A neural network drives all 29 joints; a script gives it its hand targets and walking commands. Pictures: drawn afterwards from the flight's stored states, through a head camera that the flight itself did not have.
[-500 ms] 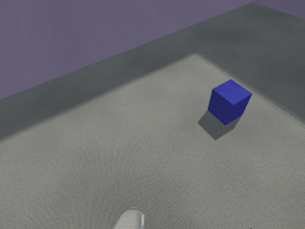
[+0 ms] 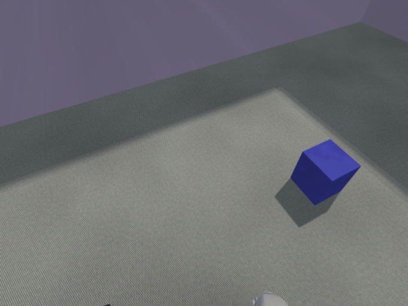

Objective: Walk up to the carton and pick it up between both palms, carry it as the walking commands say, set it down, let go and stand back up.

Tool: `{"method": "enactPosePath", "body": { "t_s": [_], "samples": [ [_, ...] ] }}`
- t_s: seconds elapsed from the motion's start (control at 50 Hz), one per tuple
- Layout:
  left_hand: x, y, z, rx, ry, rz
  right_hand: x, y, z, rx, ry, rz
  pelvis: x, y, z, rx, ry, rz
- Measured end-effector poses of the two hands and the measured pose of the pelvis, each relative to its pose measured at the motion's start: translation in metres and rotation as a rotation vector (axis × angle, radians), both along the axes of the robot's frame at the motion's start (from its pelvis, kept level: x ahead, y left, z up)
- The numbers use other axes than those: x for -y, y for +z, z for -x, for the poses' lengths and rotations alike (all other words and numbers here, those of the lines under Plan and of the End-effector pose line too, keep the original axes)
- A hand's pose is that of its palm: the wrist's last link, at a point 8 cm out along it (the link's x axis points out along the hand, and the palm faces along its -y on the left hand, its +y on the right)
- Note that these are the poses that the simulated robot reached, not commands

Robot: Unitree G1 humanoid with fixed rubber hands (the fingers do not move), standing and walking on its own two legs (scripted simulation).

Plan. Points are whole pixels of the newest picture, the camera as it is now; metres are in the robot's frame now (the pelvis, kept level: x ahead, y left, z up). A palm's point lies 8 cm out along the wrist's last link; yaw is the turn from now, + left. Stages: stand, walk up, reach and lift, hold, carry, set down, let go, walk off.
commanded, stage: walk up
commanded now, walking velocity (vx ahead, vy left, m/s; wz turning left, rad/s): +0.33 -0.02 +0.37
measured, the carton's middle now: (322, 172) +0.87 -0.62 -0.66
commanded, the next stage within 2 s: none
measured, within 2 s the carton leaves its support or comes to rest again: neither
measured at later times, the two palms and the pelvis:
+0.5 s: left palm out of the picture +0.12 +0.18 -0.12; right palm (367, 280) +0.21 -0.33 -0.13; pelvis +0.11 -0.07 +0.00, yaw -6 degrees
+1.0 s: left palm (127, 248) +0.27 +0.21 -0.13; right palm out of the picture +0.10 -0.28 -0.10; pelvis +0.09 +0.00 +0.00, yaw -24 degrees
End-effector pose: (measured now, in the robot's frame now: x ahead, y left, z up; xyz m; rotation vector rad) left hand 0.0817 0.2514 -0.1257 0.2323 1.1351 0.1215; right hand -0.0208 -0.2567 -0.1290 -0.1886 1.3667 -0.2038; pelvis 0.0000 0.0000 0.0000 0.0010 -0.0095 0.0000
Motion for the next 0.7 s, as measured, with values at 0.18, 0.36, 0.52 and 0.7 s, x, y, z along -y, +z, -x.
{"method": "enactPosePath", "body": {
  "t_s": [0.18,0.36,0.52,0.7],
  "samples": [
    [0.047,0.010,-0.102,0.123,-0.033,-0.001,0.034,-0.011,-0.034,-0.055,-0.037,-0.020,0.039,-0.005,-0.062,-0.004,0.018,-0.023],
    [0.078,0.000,-0.069,-0.088,0.029,-0.035,0.067,-0.022,-0.152,0.093,0.025,-0.037,0.073,-0.006,-0.106,0.028,-0.032,-0.025],
    [0.072,0.001,-0.044,-0.223,0.006,-0.048,0.077,0.001,-0.234,0.275,0.048,0.022,0.072,-0.002,-0.110,0.007,-0.123,-0.028],
    [0.033,-0.012,-0.098,-0.150,-0.091,-0.051,0.057,0.018,-0.234,0.361,-0.026,0.076,0.043,-0.009,-0.108,-0.017,-0.226,-0.011]
  ]
}}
